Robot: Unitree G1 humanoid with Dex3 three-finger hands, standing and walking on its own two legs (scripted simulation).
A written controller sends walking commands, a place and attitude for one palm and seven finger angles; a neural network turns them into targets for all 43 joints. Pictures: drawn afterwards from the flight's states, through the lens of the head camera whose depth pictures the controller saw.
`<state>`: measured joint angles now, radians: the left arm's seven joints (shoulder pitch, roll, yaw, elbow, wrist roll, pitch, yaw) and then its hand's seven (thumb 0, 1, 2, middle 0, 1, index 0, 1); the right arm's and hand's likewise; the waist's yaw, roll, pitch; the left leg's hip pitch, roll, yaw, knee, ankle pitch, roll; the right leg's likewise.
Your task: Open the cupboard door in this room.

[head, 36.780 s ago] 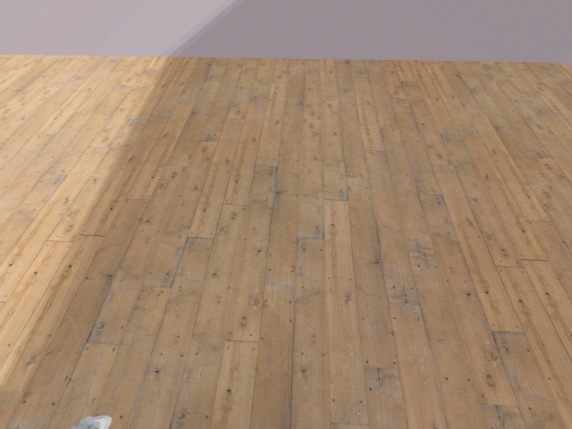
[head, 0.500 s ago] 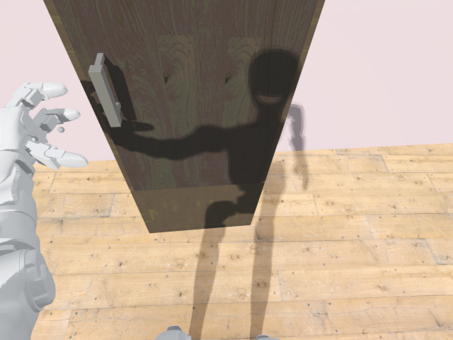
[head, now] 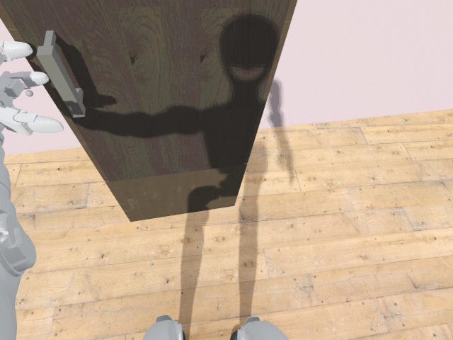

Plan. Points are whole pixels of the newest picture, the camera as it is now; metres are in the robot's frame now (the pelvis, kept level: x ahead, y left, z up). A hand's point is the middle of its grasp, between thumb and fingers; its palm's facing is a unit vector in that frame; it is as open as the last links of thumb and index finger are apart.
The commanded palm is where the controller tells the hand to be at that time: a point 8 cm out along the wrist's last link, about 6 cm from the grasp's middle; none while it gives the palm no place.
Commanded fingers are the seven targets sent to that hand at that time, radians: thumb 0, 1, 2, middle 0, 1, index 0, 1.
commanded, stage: move the hooked fingers beside the handle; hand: left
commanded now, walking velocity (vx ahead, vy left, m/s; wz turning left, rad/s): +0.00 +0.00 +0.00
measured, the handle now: (65, 77) +0.54 +0.24 +0.11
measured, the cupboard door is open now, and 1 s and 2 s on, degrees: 0 0 0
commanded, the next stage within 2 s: slide the fingers in behind the handle in 0.66 s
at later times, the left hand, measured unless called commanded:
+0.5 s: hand (21, 106) +0.47 +0.29 +0.11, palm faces +0.11 -0.99 +0.01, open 14.0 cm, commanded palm +0.45 +0.33 +0.11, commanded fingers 0.00 -0.50 0.30 -0.30 -1.20 -0.30 -1.20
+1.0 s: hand (34, 98) +0.49 +0.27 +0.11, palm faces +0.10 -0.99 +0.01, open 14.0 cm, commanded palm +0.46 +0.31 +0.11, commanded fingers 0.00 -0.50 0.30 -0.30 -1.20 -0.30 -1.20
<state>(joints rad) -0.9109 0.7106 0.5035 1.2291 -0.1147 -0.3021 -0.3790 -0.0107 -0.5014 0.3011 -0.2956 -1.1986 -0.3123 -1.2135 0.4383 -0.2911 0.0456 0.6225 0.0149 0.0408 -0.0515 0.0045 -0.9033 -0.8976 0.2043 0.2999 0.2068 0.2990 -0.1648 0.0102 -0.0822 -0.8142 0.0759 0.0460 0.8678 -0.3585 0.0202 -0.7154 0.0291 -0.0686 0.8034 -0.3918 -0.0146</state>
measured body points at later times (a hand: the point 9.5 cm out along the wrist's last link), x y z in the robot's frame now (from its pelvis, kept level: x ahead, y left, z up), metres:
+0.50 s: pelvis +0.01 +0.01 +0.00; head +0.10 +0.04 +0.44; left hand +0.46 +0.34 +0.12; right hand +0.06 -0.27 -0.10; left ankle +0.03 +0.11 -0.70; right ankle -0.01 -0.11 -0.70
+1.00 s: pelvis +0.00 +0.00 +0.00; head +0.11 +0.03 +0.43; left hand +0.48 +0.33 +0.11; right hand +0.00 -0.27 -0.10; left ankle +0.03 +0.11 -0.70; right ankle -0.01 -0.11 -0.70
